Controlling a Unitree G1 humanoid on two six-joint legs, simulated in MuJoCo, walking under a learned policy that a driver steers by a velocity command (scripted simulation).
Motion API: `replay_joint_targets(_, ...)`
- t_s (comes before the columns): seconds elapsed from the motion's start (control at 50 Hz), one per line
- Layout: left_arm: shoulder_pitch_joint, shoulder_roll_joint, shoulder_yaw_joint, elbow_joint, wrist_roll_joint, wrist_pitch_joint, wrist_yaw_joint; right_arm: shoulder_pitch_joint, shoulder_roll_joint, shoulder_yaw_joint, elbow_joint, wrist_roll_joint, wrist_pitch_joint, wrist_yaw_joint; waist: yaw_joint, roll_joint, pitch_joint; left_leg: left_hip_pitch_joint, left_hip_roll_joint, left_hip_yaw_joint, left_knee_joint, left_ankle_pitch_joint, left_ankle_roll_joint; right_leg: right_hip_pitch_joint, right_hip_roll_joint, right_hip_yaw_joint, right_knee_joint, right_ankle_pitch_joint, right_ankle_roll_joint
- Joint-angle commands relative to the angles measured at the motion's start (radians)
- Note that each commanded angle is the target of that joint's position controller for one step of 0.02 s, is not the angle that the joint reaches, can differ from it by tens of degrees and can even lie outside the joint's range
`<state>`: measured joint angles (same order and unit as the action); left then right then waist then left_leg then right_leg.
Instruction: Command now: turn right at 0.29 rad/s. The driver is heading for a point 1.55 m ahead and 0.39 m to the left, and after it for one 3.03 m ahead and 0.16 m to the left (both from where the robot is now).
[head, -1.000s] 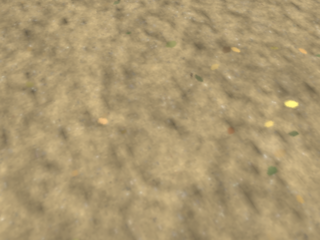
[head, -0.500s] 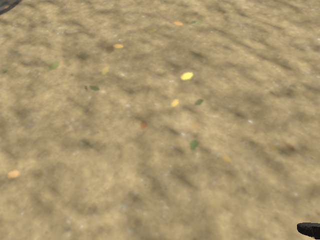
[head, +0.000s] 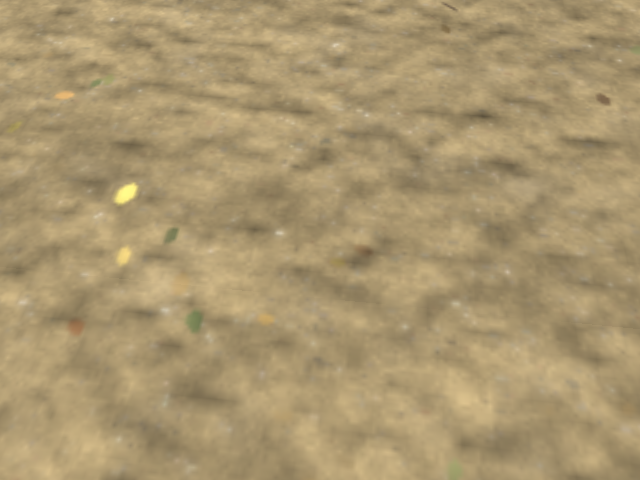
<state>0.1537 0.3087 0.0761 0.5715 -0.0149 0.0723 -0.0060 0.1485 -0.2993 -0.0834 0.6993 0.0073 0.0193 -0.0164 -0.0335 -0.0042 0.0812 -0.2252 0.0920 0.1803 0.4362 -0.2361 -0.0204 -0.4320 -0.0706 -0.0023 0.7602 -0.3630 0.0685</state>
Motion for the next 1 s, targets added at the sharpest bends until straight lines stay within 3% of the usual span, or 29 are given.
replay_joint_targets(0.02,0.106,0.072,0.027,-0.026,0.009,-0.014,0.002,-0.042,-0.143,-0.025,-0.038,0.041,-0.022,0.019,0.075,0.134,-0.190,0.046,0.177,-0.144,0.020,0.366,0.164,0.284,0.073,-0.035,-0.373,0.200,-0.075)
replay_joint_targets(0.04,0.146,0.096,0.027,-0.006,0.016,-0.017,0.010,0.014,-0.055,0.011,-0.015,0.019,-0.033,0.034,0.068,0.022,-0.228,-0.079,0.118,-0.092,0.100,0.192,0.075,0.491,0.000,0.061,-0.432,0.413,-0.093)
replay_joint_targets(0.06,0.148,0.153,0.021,-0.028,0.035,-0.025,0.028,0.047,0.030,0.053,-0.036,-0.052,-0.042,0.056,0.027,-0.268,-0.283,-0.278,0.029,-0.052,0.315,-0.374,-0.032,0.649,-0.286,0.340,-0.356,0.906,-0.182)
replay_joint_targets(0.08,0.088,0.120,0.009,-0.030,0.067,-0.042,0.024,0.048,-0.042,0.025,-0.019,-0.020,-0.031,0.046,0.048,-0.229,-0.308,-0.242,0.026,-0.169,0.424,-0.440,-0.061,0.435,-0.347,0.315,-0.364,0.774,-0.340)
replay_joint_targets(0.1,0.038,0.103,0.008,-0.027,0.070,-0.058,0.015,0.011,-0.124,0.005,-0.015,0.015,-0.018,0.035,0.060,-0.174,-0.231,-0.234,0.014,-0.193,0.501,-0.409,-0.068,0.366,-0.273,0.230,-0.392,0.642,-0.338)
replay_joint_targets(0.12,0.003,0.124,0.017,-0.007,0.059,-0.067,0.017,0.015,-0.145,-0.009,-0.013,0.025,-0.008,0.025,0.049,-0.195,-0.174,-0.292,-0.004,-0.187,0.564,-0.357,-0.068,0.345,-0.228,0.170,-0.407,0.554,-0.304)
replay_joint_targets(0.14,-0.011,0.148,0.026,-0.003,0.048,-0.071,0.024,0.033,-0.166,-0.023,0.009,0.023,0.005,0.009,0.054,-0.192,-0.148,-0.331,-0.014,-0.195,0.643,-0.315,-0.070,0.337,-0.219,0.140,-0.417,0.528,-0.288)
replay_joint_targets(0.16,-0.033,0.141,0.024,0.003,0.039,-0.073,0.032,0.058,-0.170,-0.030,0.014,0.020,0.017,-0.001,0.042,-0.189,-0.122,-0.332,-0.024,-0.210,0.706,-0.271,-0.078,0.298,-0.220,0.103,-0.426,0.575,-0.286)
replay_joint_targets(0.24,-0.068,0.055,0.001,0.008,0.046,-0.069,0.062,0.070,-0.117,-0.030,-0.009,0.028,0.040,-0.016,0.032,-0.143,-0.107,-0.401,-0.014,-0.193,0.758,-0.157,-0.107,0.328,-0.233,0.005,-0.457,0.490,-0.281)
replay_joint_targets(0.3,-0.060,0.066,0.011,0.024,0.048,-0.062,0.071,0.028,-0.070,-0.014,-0.060,0.017,0.045,0.001,0.051,-0.115,-0.111,-0.399,0.017,-0.174,0.615,-0.123,-0.112,0.376,-0.258,-0.026,-0.457,0.450,-0.288)
replay_joint_targets(0.36,-0.068,0.104,0.030,0.032,0.041,-0.062,0.059,0.014,-0.053,-0.005,-0.107,0.011,0.049,0.027,0.056,-0.107,-0.121,-0.340,0.032,-0.141,0.502,-0.145,-0.086,0.375,-0.292,-0.061,-0.448,0.489,-0.302)
replay_joint_targets(0.4,-0.077,0.126,0.042,0.036,0.030,-0.065,0.043,0.021,-0.065,-0.009,-0.127,0.012,0.056,0.038,0.048,-0.109,-0.125,-0.291,0.025,-0.110,0.441,-0.154,-0.059,0.363,-0.306,-0.090,-0.428,0.547,-0.295)
replay_joint_targets(0.46,-0.087,0.147,0.056,0.045,0.005,-0.073,0.020,0.025,-0.081,-0.020,-0.156,0.018,0.075,0.048,0.034,-0.117,-0.137,-0.225,0.009,-0.077,0.342,-0.160,-0.013,0.375,-0.323,-0.127,-0.368,0.599,-0.253)
replay_joint_targets(0.5,-0.094,0.145,0.061,0.059,-0.014,-0.071,0.010,0.061,-0.087,-0.032,-0.160,0.022,0.083,0.049,-0.001,-0.105,-0.151,-0.120,-0.026,-0.047,0.202,-0.085,0.030,0.352,-0.303,-0.181,-0.265,0.587,-0.193)
replay_joint_targets(0.52,-0.059,0.127,0.060,0.083,-0.019,-0.068,0.005,0.120,-0.113,-0.048,-0.146,0.018,0.080,0.037,-0.030,-0.050,-0.172,0.005,-0.063,-0.059,0.094,0.033,0.068,0.295,-0.251,-0.230,-0.141,0.562,-0.139)
replay_joint_targets(0.54,-0.039,0.102,0.055,0.082,-0.001,-0.070,0.001,0.209,-0.225,-0.088,-0.136,0.017,0.070,0.014,-0.059,0.142,-0.192,0.212,0.020,-0.253,0.016,0.474,0.147,0.088,-0.147,-0.278,0.120,0.324,-0.054)
replay_joint_targets(0.56,-0.115,0.040,0.031,-0.003,0.046,-0.081,0.010,0.198,-0.354,-0.107,-0.164,-0.006,0.053,0.008,-0.031,0.397,-0.214,0.347,0.257,-0.699,-0.012,0.767,0.368,-0.273,0.046,-0.201,0.420,-0.343,0.040)
replay_joint_targets(0.58,-0.169,0.089,0.040,-0.002,0.042,-0.081,0.017,0.206,-0.300,-0.090,-0.172,-0.026,0.017,0.026,-0.083,0.221,-0.323,0.322,0.310,-0.755,-0.073,0.601,0.443,-0.302,0.059,0.029,0.550,-0.383,0.036)
replay_joint_targets(0.6,-0.190,0.102,0.043,-0.009,0.017,-0.083,0.021,0.167,-0.271,-0.076,-0.164,-0.017,-0.006,0.028,-0.056,0.158,-0.254,0.277,0.268,-0.667,-0.096,0.461,0.398,-0.332,0.046,0.066,0.554,-0.295,0.011)
replay_joint_targets(0.62,-0.177,0.097,0.044,0.002,0.015,-0.087,0.030,0.113,-0.245,-0.071,-0.160,0.007,-0.012,0.017,-0.016,0.097,-0.186,0.229,0.203,-0.598,-0.101,0.351,0.333,-0.344,0.029,0.083,0.493,-0.190,-0.008)
replay_joint_targets(0.64,-0.162,0.118,0.051,0.010,0.027,-0.088,0.040,0.047,-0.214,-0.059,-0.173,0.023,-0.007,0.005,0.016,0.076,-0.148,0.183,0.168,-0.557,-0.096,0.332,0.288,-0.342,0.020,0.092,0.433,-0.101,-0.012)
replay_joint_targets(0.66,-0.087,0.135,0.057,0.043,0.028,-0.090,0.031,0.032,-0.174,-0.043,-0.175,0.031,-0.004,-0.007,0.043,0.078,-0.197,0.166,0.144,-0.503,-0.122,0.161,0.269,-0.283,0.012,0.074,0.406,-0.016,-0.015)
replay_joint_targets(0.68,-0.046,0.128,0.053,0.071,0.021,-0.093,0.015,0.041,-0.144,-0.029,-0.179,0.025,-0.009,-0.012,0.038,0.090,-0.222,0.167,0.126,-0.489,-0.161,-0.087,0.260,-0.255,0.012,0.049,0.379,0.061,-0.016)
replay_joint_targets(0.72,-0.041,0.095,0.037,0.089,0.007,-0.104,-0.006,0.087,-0.129,-0.012,-0.157,0.008,-0.033,-0.010,0.014,0.131,-0.197,0.171,0.127,-0.496,-0.241,-0.310,0.249,-0.262,0.005,0.018,0.287,0.159,-0.014)
replay_joint_targets(0.76,-0.086,0.086,0.026,0.082,-0.002,-0.117,-0.010,0.123,-0.152,-0.012,-0.131,-0.010,-0.058,-0.007,-0.011,0.149,-0.129,0.177,0.141,-0.474,-0.284,-0.304,0.236,-0.298,-0.012,0.023,0.191,0.221,-0.020)
replay_joint_targets(0.82,-0.099,0.095,0.024,0.079,-0.009,-0.130,-0.014,0.166,-0.171,-0.014,-0.102,-0.017,-0.083,-0.006,-0.034,0.150,-0.068,0.232,0.179,-0.443,-0.325,-0.309,0.225,-0.395,-0.022,0.044,0.145,0.273,-0.023)
replay_joint_targets(0.9,-0.056,0.090,0.027,0.081,-0.023,-0.134,-0.016,0.184,-0.155,-0.011,-0.073,-0.022,-0.106,-0.002,-0.029,0.126,-0.001,0.286,0.222,-0.349,-0.360,-0.256,0.207,-0.534,-0.002,0.130,0.192,0.321,-0.016)
replay_joint_targets(1.0,-0.042,0.051,0.006,0.079,-0.019,-0.139,-0.038,0.176,-0.130,-0.006,-0.034,-0.025,-0.118,0.006,-0.025,0.087,0.046,0.284,0.208,-0.144,-0.376,-0.070,0.167,-0.544,-0.036,0.067,0.193,0.404,-0.031)
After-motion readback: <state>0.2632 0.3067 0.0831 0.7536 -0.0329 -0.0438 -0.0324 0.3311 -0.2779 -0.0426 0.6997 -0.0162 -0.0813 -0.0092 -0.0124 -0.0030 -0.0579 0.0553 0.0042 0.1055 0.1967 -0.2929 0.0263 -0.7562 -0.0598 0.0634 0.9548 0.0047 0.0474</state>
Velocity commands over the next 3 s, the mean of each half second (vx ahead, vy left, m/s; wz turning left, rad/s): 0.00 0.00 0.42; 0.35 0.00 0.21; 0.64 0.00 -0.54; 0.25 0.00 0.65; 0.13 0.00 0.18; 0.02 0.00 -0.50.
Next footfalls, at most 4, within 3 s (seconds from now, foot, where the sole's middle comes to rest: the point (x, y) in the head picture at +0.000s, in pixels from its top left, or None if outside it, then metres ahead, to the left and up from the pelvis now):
0.04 right None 0.05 -0.14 -0.78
0.54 left None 0.03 0.10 -0.78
1.22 right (340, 434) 0.50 -0.01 -0.78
1.66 left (259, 306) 0.81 0.16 -0.78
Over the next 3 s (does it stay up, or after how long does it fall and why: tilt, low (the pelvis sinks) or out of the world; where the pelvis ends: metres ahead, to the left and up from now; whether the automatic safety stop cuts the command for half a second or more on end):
stays up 0.89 0.06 0.00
